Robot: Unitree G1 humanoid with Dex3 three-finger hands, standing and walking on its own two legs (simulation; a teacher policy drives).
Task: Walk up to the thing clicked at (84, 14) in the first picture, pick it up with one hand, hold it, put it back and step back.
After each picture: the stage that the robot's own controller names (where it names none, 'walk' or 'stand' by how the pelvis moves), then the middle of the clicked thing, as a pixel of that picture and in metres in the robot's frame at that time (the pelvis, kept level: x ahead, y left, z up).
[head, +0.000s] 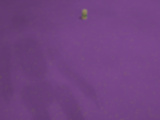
stand; (84, 14) +1.92 -0.04 -0.72
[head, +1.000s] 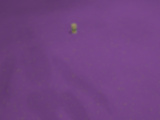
walk; (74, 28) +1.77 +0.20 -0.70
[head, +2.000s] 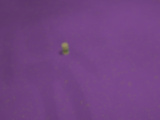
walk; (65, 48) +1.18 +0.26 -0.71
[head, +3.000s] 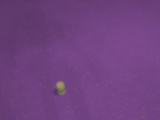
walk; (60, 88) +0.75 +0.24 -0.72
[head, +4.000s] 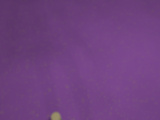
stand; (56, 119) +0.42 +0.22 -0.70
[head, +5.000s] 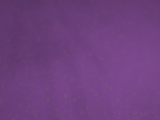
walk; out of the picture +0.36 +0.23 -0.72
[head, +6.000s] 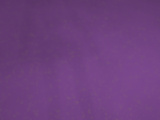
stand; out of the picture +0.35 +0.19 -0.71
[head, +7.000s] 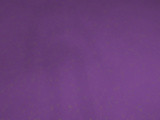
stand; out of the picture +0.33 +0.21 -0.72
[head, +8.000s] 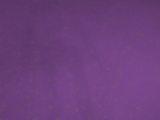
stand; out of the picture +0.32 +0.21 -0.73
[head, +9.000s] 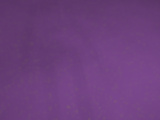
stand; out of the picture +0.31 +0.21 -0.73
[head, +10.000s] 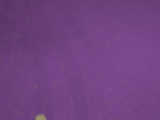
go down; out of the picture +0.33 +0.23 -0.66
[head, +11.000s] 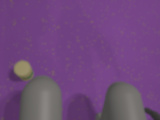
go down; (24, 71) +0.37 +0.27 -0.30
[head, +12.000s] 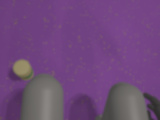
close in; (24, 70) +0.37 +0.27 -0.28
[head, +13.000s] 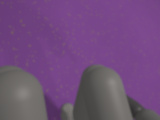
close in; out of the picture +0.35 +0.30 -0.21
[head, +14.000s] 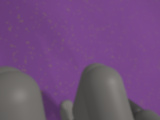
close; out of the picture +0.35 +0.31 -0.21
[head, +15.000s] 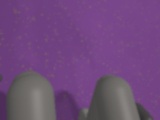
lift; out of the picture +0.30 +0.30 -0.14
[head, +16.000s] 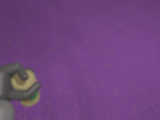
lift; (27, 89) +0.32 +0.19 +0.01
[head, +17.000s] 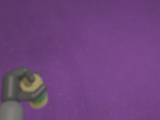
hold; (35, 92) +0.32 +0.17 -0.02
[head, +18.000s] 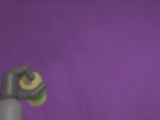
hold; (34, 89) +0.33 +0.18 -0.01
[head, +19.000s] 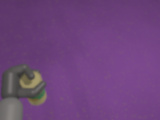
crouch; (34, 89) +0.33 +0.18 -0.01
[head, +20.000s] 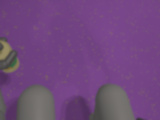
crouch; (4, 57) +0.41 +0.25 -0.11
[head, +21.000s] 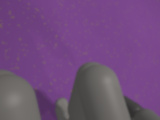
lower; out of the picture +0.38 +0.33 -0.22
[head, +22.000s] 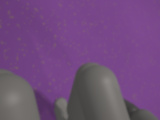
lower; out of the picture +0.37 +0.33 -0.22
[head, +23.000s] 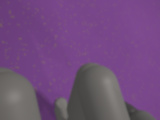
lower; out of the picture +0.36 +0.33 -0.22
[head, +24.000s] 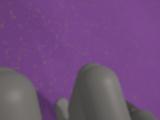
lower; out of the picture +0.36 +0.33 -0.22
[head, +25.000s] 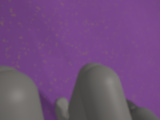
open; out of the picture +0.34 +0.32 -0.22
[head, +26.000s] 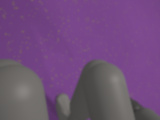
withdraw; out of the picture +0.35 +0.31 -0.21
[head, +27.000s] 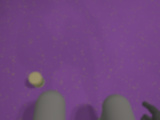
walk; (37, 80) +0.40 +0.25 -0.44
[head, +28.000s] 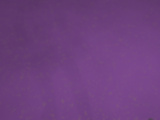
stand; out of the picture +0.34 +0.22 -0.66
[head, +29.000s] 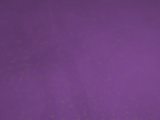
stand; out of the picture +0.34 +0.23 -0.67
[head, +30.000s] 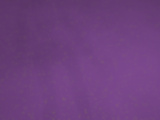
stand; out of the picture +0.34 +0.22 -0.69
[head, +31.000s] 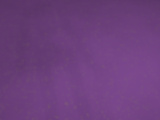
stand; out of the picture +0.36 +0.23 -0.72
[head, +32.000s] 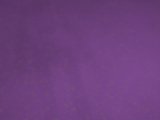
stand; out of the picture +0.32 +0.22 -0.73
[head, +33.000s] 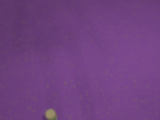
walk; (51, 115) +0.38 +0.24 -0.70
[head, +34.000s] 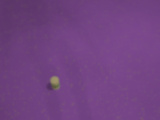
walk; (55, 83) +0.63 +0.23 -0.69
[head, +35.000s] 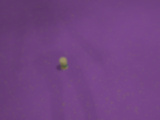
stand; (63, 63) +0.93 +0.26 -0.70
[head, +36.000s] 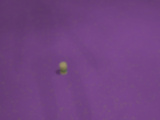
stand; (63, 68) +0.93 +0.18 -0.71
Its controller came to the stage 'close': yes
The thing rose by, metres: 0.69
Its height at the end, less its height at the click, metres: +0.00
